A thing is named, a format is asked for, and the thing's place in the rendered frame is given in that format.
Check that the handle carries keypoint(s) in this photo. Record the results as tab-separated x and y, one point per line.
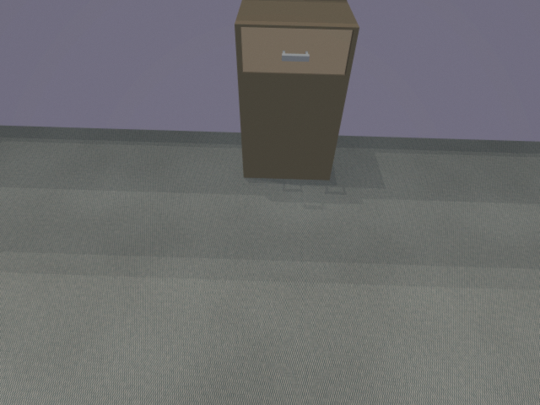
295	57

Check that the drawer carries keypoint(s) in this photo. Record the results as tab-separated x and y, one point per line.
262	50

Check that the cabinet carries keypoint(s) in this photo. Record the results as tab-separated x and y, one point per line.
290	122

